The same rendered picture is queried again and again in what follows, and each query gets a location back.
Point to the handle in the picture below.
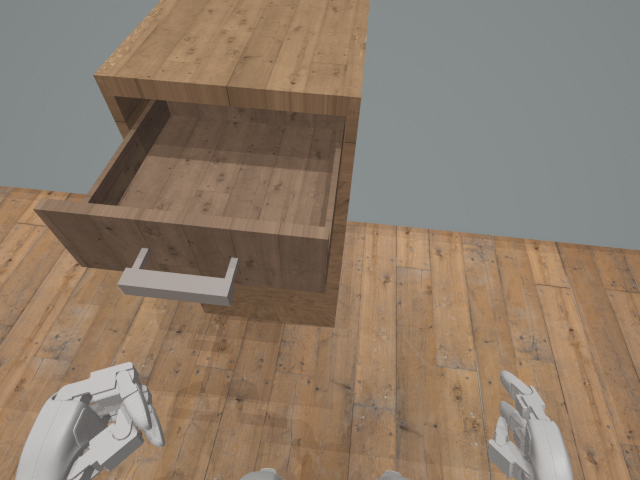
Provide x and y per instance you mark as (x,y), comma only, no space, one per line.
(175,286)

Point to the robot right hand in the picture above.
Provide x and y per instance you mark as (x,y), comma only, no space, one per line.
(539,440)

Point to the robot left hand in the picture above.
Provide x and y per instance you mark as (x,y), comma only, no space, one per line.
(67,425)

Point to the drawer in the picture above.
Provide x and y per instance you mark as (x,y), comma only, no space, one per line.
(198,184)

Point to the robot right shin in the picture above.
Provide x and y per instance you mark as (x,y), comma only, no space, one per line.
(391,473)

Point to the cabinet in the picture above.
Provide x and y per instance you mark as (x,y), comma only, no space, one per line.
(288,55)

